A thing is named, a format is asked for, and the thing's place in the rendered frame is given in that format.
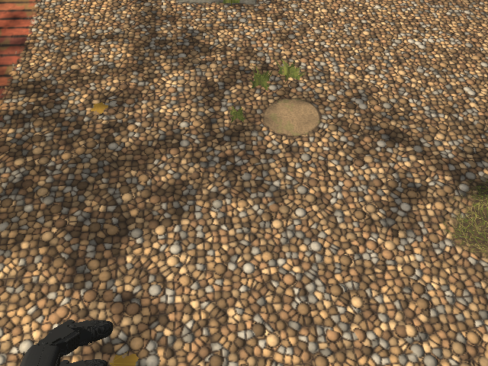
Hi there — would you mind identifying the robot left hand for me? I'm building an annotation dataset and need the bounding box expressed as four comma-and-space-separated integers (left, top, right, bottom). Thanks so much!
20, 319, 113, 366

